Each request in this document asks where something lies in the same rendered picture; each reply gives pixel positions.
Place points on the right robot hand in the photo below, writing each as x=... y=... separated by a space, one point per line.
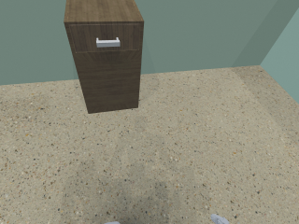
x=219 y=220

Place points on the cabinet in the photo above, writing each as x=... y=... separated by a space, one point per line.
x=109 y=79

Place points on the handle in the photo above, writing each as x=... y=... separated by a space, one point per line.
x=107 y=43

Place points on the drawer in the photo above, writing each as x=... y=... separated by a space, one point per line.
x=85 y=36

